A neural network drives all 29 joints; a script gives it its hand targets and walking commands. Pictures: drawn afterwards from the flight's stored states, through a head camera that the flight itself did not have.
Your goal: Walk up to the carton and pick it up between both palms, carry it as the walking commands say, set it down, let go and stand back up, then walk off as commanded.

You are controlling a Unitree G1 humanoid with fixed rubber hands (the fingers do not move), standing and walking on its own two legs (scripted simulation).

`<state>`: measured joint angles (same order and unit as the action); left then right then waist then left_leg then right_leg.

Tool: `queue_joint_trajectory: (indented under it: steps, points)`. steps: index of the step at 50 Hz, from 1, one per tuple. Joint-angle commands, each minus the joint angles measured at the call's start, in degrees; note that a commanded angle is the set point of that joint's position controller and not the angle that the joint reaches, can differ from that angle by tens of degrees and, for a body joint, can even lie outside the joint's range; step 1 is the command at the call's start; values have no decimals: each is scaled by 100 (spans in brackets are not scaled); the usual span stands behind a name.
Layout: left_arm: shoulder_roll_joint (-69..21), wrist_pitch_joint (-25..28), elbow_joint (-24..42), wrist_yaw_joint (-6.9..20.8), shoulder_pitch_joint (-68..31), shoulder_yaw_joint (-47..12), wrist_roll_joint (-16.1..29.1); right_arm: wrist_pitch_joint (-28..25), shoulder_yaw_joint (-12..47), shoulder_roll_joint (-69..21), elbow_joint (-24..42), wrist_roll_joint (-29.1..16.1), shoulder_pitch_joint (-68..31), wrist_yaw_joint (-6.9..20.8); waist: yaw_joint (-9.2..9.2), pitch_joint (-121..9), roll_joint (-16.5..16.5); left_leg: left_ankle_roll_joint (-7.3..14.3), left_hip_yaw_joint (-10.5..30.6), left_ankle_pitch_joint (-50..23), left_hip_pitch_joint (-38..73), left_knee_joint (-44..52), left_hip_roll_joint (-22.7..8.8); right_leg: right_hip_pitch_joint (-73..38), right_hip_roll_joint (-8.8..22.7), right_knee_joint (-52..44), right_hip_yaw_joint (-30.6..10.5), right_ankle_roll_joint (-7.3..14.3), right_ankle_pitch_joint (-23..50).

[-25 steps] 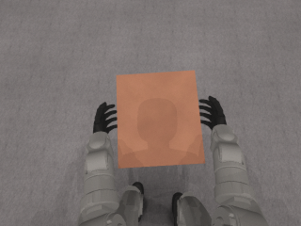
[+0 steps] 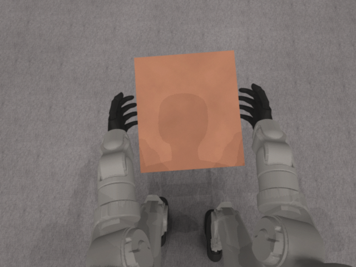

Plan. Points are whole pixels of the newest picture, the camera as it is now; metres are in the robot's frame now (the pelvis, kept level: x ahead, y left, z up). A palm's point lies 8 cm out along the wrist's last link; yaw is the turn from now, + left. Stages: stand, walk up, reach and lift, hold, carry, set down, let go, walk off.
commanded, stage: set down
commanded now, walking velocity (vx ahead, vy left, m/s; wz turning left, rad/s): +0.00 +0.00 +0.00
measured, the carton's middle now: (187, 116) +0.46 +0.03 -0.16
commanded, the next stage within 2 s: none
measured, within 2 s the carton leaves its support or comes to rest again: neither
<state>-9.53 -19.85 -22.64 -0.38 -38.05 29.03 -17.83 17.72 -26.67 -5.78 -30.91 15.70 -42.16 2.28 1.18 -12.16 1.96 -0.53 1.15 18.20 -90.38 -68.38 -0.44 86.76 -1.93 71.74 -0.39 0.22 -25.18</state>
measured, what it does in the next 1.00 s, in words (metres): lowers itself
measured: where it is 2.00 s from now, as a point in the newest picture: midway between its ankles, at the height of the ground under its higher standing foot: (186, 237)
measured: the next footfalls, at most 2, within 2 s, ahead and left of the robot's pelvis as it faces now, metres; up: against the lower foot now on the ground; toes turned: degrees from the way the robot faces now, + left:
none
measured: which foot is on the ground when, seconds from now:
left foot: down 0.00-1.00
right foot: down 0.00-1.00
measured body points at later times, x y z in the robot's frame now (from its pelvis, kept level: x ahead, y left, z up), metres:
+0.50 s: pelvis -0.02 +0.00 -0.08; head +0.24 +0.01 +0.29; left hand +0.44 +0.18 -0.16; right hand +0.47 -0.14 -0.16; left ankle +0.10 +0.12 -0.60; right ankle +0.05 -0.12 -0.60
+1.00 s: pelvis -0.03 +0.00 -0.15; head +0.27 +0.00 +0.19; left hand +0.46 +0.18 -0.25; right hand +0.49 -0.13 -0.25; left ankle +0.10 +0.12 -0.60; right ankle +0.05 -0.12 -0.60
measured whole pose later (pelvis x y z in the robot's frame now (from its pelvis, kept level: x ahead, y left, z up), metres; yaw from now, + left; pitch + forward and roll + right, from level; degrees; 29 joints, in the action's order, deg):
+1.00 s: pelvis -0.03 +0.00 -0.15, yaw +0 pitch +48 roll +0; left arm -0.3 -19.3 -34.8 -3.5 -58.6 29.4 -12.3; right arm 18.7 -23.4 3.3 -41.7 11.7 -62.8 -2.5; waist 2.4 -8.5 1.0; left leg -1.4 1.8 23.4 -122.9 -97.8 -0.1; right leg 119.1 -2.7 102.4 0.2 0.2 -31.8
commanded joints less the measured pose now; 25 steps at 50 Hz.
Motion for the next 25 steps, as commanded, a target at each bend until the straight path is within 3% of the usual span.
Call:
queue_joint_trajectory:
  steps: [1,12,25]
  points:
    - [-4932,-28,-736,1594,-3124,-3559,857,38,3192,-5060,-653,-780,-2932,1638,89,-4538,-169,-18,-98,-1126,3491,92,768,-1112,-673,-622,43,-26,955]
    - [-4828,-100,-963,1464,-3832,-3346,974,125,2981,-4853,-910,-833,-3582,1608,72,-4854,-198,-45,-149,-791,2877,-541,805,-286,-701,57,154,-34,565]
    - [-4598,-25,-1181,1349,-4379,-3196,1132,84,2991,-4691,-1014,-981,-4110,1440,105,-5226,-104,-75,-264,-887,2036,-1305,866,226,-735,789,216,-89,708]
